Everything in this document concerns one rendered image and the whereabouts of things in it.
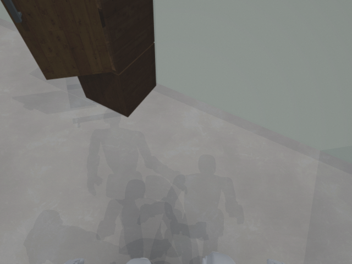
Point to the handle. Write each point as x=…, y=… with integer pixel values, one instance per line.
x=15, y=14

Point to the right robot thigh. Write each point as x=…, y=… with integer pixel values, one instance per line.
x=217, y=258

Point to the cupboard door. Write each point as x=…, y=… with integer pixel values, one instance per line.
x=65, y=37

